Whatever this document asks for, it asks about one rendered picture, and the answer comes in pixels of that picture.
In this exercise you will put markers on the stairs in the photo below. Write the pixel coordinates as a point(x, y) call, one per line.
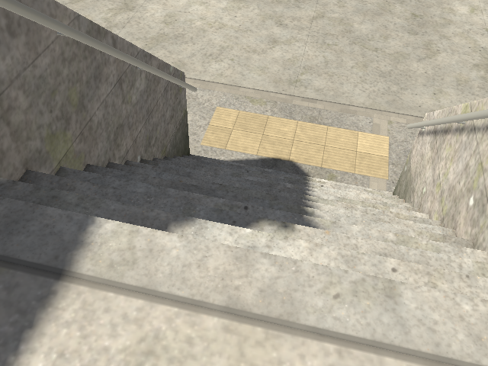
point(310, 219)

